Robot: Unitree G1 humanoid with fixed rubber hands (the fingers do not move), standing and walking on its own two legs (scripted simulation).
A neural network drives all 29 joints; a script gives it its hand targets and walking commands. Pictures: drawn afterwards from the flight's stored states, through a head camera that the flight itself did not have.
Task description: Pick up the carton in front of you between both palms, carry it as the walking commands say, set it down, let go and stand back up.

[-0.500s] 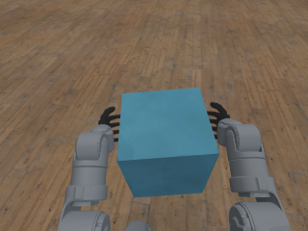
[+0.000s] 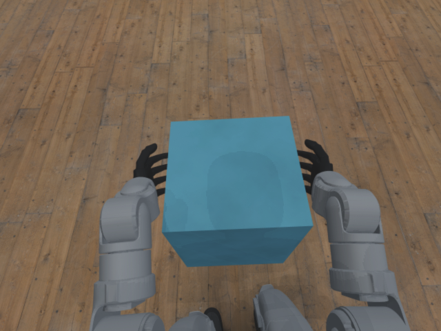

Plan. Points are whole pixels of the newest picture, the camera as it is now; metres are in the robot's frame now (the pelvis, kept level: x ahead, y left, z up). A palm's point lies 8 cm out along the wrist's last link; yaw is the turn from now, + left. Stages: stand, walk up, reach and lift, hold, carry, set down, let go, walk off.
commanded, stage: carry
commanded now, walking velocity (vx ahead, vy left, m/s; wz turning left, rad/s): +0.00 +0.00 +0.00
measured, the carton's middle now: (232, 199) +0.36 -0.03 -0.05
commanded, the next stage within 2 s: none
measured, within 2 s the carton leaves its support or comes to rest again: neither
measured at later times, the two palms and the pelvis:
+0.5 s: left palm (118, 123) +0.42 +0.14 +0.14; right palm (315, 101) +0.43 -0.16 +0.13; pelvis +0.09 -0.03 +0.00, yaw +2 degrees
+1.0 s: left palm (120, 138) +0.39 +0.13 +0.14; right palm (324, 114) +0.40 -0.17 +0.14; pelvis +0.05 -0.03 +0.01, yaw +1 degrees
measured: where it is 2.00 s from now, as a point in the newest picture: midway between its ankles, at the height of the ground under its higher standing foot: outside the picture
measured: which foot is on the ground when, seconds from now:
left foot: down 0.00-1.00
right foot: up 0.00-0.06, down 0.08-1.00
